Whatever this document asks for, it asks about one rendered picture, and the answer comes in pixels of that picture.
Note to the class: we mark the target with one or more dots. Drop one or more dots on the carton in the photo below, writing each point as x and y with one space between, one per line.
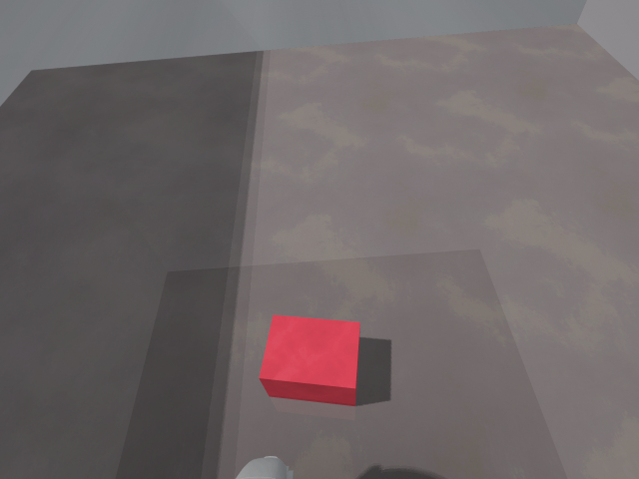
311 359

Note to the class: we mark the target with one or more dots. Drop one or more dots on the left robot thigh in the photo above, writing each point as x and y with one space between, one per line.
266 468

